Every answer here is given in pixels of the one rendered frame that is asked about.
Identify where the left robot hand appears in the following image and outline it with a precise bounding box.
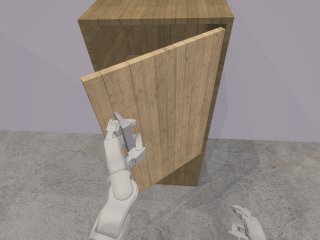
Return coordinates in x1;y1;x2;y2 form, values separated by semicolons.
102;119;146;176

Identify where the cupboard door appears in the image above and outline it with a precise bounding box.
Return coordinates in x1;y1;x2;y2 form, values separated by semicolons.
80;27;226;194

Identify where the right robot hand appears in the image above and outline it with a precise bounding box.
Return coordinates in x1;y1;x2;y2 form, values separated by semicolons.
228;205;267;240

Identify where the handle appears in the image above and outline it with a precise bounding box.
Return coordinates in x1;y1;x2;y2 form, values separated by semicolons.
113;111;136;152

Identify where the robot left forearm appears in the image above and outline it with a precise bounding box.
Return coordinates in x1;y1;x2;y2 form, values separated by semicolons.
88;170;140;240

